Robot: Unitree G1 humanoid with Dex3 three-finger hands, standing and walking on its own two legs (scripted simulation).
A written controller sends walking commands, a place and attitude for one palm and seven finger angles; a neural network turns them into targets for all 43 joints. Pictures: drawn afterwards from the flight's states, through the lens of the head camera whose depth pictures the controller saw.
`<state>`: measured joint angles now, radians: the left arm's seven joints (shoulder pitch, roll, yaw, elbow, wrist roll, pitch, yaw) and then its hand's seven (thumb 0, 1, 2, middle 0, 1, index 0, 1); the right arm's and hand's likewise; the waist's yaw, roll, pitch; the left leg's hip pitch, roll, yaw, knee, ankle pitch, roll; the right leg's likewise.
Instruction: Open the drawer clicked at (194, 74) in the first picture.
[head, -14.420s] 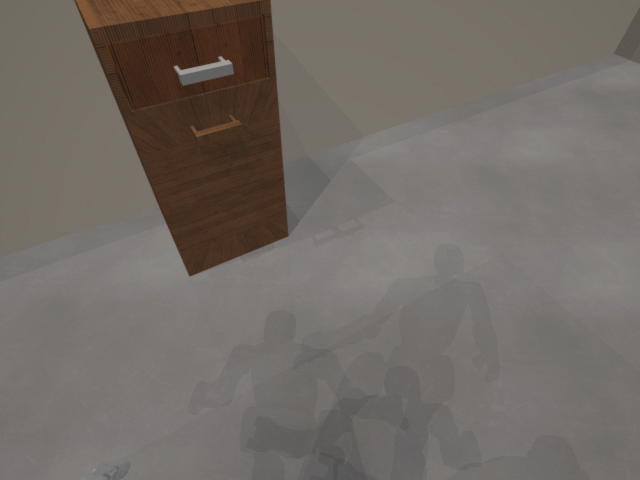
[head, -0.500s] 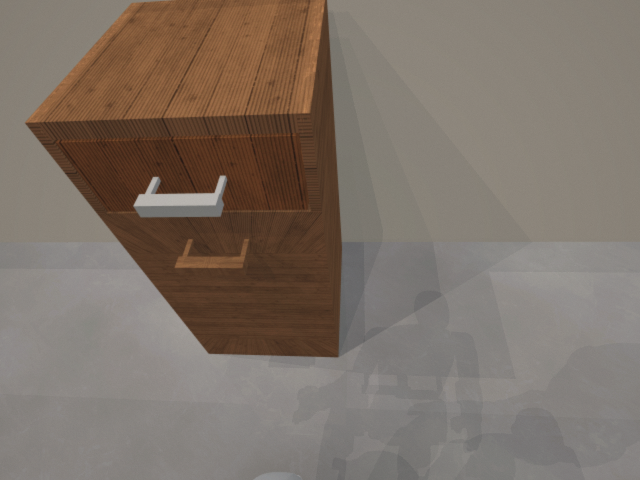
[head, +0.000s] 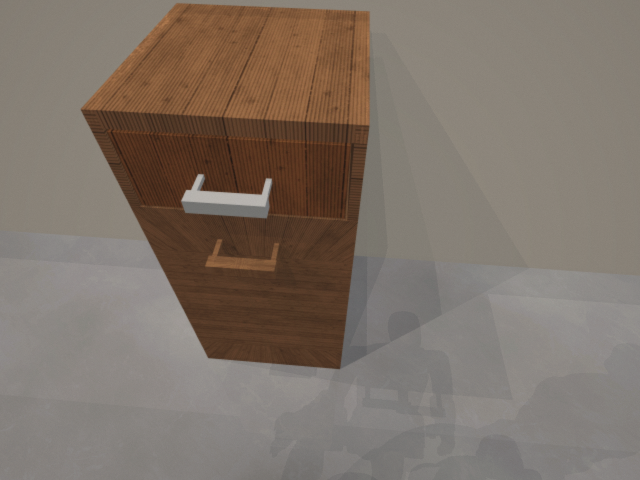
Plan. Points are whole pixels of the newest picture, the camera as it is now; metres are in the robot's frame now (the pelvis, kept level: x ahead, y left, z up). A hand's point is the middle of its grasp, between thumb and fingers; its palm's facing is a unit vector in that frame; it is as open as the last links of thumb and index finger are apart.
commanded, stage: come to a stop and stand still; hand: left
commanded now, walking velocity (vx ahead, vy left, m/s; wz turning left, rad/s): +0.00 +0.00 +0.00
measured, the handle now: (230, 193) +0.53 +0.19 +0.03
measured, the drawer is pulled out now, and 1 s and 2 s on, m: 0.00 0.00 0.00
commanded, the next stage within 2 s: look again from close up in 1.22 s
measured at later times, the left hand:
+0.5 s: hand out of the picture +0.03 +0.18 -0.17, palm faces -0.01 -0.98 -0.22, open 7.4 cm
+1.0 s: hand out of the picture +0.02 +0.20 -0.17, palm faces -0.04 -0.98 -0.19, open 7.4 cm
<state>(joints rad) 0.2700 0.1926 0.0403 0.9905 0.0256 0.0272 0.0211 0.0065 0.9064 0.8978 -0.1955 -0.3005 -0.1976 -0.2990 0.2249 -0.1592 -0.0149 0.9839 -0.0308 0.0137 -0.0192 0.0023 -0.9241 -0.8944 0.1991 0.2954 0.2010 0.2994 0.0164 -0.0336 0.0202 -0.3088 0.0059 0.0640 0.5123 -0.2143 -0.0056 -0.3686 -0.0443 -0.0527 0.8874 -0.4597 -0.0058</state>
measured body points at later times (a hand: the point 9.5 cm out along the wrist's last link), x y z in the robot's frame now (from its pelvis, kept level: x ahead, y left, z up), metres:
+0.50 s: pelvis -0.01 +0.00 +0.01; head -0.01 +0.00 +0.46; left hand +0.03 +0.23 -0.15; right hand +0.00 -0.22 -0.15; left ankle -0.03 +0.13 -0.73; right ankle -0.02 -0.08 -0.73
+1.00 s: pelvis +0.02 +0.03 +0.01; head +0.03 +0.03 +0.46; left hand +0.03 +0.25 -0.15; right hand +0.00 -0.19 -0.15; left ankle -0.03 +0.13 -0.73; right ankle -0.02 -0.08 -0.73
